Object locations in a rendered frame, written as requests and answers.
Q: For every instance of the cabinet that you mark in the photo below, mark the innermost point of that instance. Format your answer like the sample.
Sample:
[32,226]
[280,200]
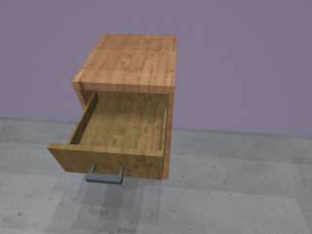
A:
[133,63]

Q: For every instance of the handle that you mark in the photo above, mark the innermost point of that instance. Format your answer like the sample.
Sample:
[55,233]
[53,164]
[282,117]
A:
[104,178]

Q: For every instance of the drawer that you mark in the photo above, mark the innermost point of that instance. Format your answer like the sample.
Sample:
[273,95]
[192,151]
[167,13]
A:
[118,129]

